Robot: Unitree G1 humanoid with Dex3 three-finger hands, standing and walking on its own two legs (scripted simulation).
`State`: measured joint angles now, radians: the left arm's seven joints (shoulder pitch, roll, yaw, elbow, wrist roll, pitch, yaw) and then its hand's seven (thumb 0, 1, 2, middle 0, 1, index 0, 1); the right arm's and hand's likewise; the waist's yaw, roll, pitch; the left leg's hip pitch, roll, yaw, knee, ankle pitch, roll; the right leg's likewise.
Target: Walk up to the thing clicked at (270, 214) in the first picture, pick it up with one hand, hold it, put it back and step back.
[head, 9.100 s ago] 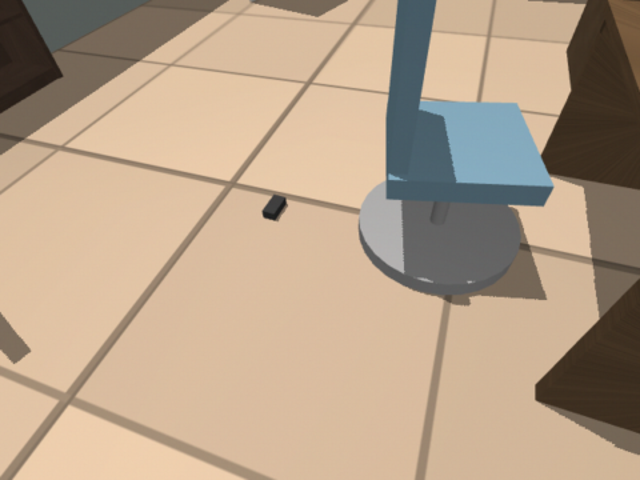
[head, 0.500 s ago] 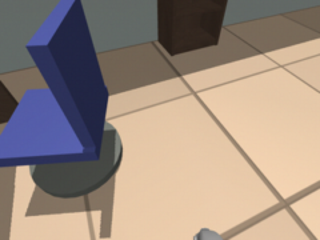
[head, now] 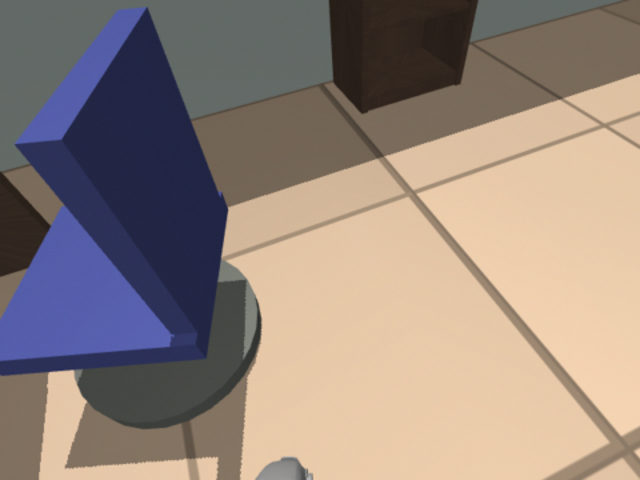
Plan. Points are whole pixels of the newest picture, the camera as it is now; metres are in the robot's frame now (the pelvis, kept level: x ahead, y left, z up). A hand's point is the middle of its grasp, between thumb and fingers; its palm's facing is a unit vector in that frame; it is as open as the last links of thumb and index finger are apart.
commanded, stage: walk up
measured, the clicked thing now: out of the picture +0.03 -0.74 -0.74
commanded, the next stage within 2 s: stand in 1.18 s
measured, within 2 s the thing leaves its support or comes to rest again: neither
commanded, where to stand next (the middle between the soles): +0.10 +0.00 m, yaw -1 degrees
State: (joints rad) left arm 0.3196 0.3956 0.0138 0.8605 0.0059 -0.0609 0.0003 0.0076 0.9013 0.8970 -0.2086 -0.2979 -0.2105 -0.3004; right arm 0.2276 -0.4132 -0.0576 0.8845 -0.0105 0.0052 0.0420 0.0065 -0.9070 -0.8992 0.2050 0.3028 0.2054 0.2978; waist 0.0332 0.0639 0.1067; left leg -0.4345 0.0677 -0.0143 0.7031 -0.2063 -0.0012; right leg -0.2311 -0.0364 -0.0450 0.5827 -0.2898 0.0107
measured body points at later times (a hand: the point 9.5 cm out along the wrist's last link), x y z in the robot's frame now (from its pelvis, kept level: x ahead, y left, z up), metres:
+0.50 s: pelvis +0.02 +0.02 +0.00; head +0.02 +0.01 +0.45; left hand +0.04 +0.33 -0.12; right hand +0.13 -0.28 -0.12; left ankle +0.10 +0.14 -0.73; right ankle +0.00 -0.11 -0.73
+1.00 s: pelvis +0.04 +0.01 +0.02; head +0.05 +0.02 +0.47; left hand +0.16 +0.30 -0.11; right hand +0.11 -0.30 -0.11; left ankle +0.10 +0.14 -0.73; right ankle +0.00 -0.11 -0.73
